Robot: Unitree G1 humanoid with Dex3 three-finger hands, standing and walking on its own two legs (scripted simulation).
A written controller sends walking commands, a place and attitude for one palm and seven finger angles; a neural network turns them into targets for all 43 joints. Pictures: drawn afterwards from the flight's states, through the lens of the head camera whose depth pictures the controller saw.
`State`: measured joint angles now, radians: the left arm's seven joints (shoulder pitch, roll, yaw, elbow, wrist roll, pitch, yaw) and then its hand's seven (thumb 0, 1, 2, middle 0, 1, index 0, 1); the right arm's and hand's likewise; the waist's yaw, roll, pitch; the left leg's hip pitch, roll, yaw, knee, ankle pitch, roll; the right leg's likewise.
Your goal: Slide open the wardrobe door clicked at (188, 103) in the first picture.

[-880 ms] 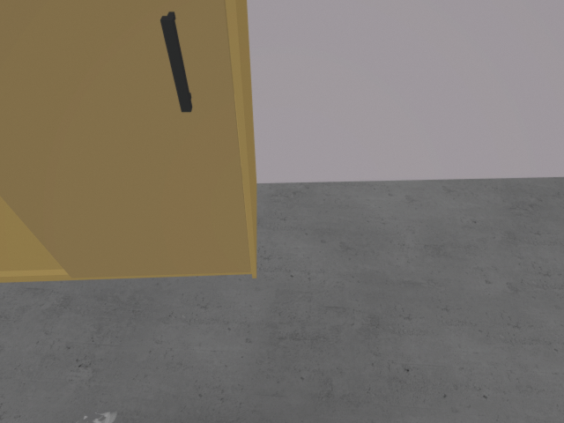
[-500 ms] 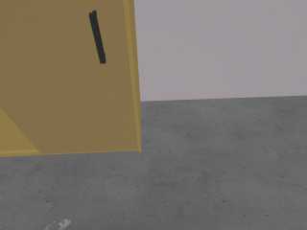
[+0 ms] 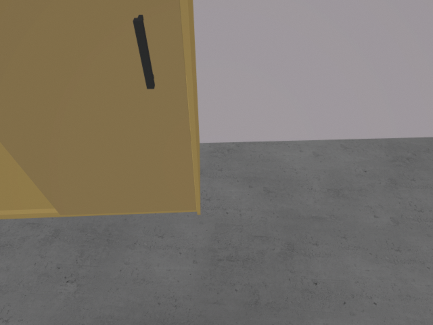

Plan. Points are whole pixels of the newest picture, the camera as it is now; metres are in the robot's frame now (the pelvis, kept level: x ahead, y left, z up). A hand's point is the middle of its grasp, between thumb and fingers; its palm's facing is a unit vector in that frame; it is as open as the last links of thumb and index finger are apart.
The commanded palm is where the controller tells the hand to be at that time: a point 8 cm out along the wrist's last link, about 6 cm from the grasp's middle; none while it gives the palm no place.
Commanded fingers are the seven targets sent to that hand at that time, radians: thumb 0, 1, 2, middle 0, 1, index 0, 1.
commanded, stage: look at it before walking up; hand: right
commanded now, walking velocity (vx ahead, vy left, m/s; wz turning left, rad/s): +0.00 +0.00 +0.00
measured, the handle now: (145, 53) +0.75 +0.25 +0.14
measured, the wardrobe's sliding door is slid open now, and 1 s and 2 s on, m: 0.00 0.00 0.00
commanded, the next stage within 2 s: turn to face it in 0.56 s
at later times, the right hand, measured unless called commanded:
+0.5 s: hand out of the picture +0.07 -0.24 -0.16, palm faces -0.03 +0.94 -0.33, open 7.4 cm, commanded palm none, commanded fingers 0.00 -0.90 -0.90 0.20 0.30 0.20 0.30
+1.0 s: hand out of the picture +0.06 -0.22 -0.17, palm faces -0.07 +0.95 -0.29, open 7.4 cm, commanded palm none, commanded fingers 0.00 -0.90 -0.90 0.20 0.30 0.20 0.30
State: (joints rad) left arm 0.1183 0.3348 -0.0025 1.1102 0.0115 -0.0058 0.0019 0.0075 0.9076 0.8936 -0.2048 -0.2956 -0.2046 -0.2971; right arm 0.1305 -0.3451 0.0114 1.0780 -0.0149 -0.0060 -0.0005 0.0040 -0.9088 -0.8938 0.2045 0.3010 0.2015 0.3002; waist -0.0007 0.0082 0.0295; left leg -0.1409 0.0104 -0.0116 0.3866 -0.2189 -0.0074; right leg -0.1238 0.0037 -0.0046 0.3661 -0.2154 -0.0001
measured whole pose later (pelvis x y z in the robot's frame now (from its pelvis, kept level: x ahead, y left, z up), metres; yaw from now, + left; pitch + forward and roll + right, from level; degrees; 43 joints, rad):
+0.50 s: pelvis +0.00 +0.00 +0.00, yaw +0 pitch -1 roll +0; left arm 0.11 0.33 0.00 1.11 0.01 -0.01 0.00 0.01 0.91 0.89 -0.20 -0.30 -0.20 -0.30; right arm 0.14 -0.34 0.01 1.09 -0.02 -0.01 0.00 0.00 -0.91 -0.89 0.20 0.30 0.20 0.30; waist 0.00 0.01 0.03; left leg -0.14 0.00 -0.01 0.37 -0.21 0.00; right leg -0.12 0.00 0.00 0.35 -0.20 0.01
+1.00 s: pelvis +0.01 +0.01 -0.01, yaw +4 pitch -1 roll -1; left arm 0.16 0.28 0.01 1.07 0.02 0.01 0.01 0.01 0.91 0.89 -0.20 -0.30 -0.20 -0.30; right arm 0.22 -0.30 -0.01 1.05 -0.03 0.03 0.02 0.00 -0.91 -0.89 0.20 0.30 0.20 0.30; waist -0.01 0.02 0.01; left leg -0.23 -0.01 -0.04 0.55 -0.35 0.01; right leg -0.15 -0.03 -0.06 0.43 -0.28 0.01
